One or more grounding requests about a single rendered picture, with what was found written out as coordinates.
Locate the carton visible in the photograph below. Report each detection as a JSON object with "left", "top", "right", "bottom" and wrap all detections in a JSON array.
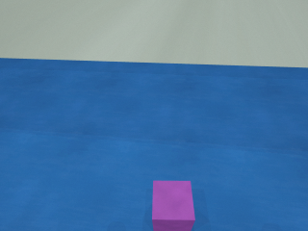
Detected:
[{"left": 152, "top": 180, "right": 195, "bottom": 231}]

